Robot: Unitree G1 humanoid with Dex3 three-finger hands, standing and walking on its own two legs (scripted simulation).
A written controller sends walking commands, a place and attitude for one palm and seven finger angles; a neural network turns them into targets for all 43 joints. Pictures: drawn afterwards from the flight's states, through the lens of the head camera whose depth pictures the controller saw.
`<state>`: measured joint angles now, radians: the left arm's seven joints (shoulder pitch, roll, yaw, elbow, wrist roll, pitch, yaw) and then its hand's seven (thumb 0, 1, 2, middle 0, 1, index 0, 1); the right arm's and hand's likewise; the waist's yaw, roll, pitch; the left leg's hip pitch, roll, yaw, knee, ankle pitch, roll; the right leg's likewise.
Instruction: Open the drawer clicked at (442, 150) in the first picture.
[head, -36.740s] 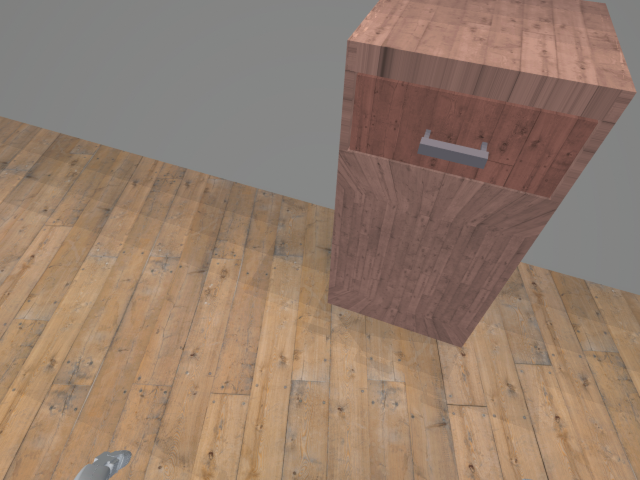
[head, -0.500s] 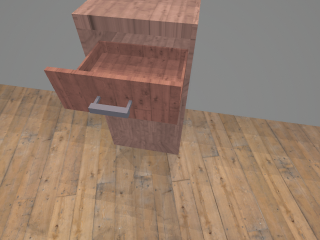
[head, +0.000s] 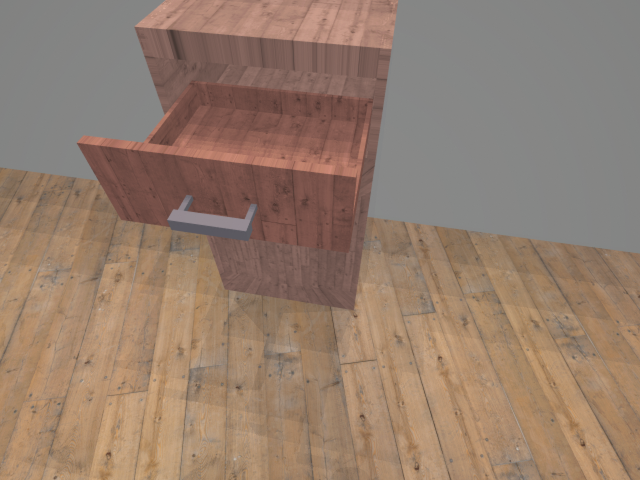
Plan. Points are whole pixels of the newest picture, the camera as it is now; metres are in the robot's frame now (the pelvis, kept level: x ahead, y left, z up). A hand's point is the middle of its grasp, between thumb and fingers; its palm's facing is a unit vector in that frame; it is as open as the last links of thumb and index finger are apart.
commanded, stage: stand and wait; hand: left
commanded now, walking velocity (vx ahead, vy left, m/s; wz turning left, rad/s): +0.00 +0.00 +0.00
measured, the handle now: (215, 215) +0.50 +0.20 +0.01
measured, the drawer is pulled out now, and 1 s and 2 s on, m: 0.28 0.28 0.28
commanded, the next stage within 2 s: none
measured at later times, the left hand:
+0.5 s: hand out of the picture +0.03 +0.19 -0.17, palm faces +0.02 -0.98 -0.22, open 7.3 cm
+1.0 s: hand out of the picture +0.06 +0.21 -0.17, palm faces +0.00 -0.96 -0.27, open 7.3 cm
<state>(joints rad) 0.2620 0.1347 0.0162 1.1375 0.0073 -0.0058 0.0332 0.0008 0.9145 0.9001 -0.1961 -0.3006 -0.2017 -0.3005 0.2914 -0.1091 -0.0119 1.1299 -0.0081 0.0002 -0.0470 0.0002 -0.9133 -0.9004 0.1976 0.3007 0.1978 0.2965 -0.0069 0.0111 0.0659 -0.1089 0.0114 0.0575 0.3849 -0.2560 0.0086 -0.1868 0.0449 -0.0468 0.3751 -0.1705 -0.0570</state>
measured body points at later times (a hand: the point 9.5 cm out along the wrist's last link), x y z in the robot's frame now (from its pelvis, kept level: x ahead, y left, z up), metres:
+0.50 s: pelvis +0.00 +0.00 +0.00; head +0.03 +0.00 +0.45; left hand +0.03 +0.24 -0.15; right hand +0.00 -0.23 -0.16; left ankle -0.03 +0.11 -0.74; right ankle +0.02 -0.08 -0.74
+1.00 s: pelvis +0.01 +0.00 +0.00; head +0.03 +0.00 +0.45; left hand +0.06 +0.26 -0.15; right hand +0.03 -0.25 -0.15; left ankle -0.03 +0.11 -0.74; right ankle +0.02 -0.08 -0.74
